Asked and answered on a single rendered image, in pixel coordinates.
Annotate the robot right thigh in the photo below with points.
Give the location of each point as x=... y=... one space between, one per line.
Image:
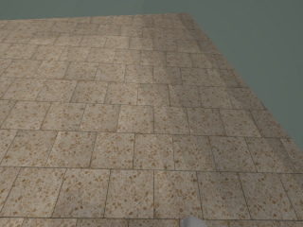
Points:
x=192 y=222

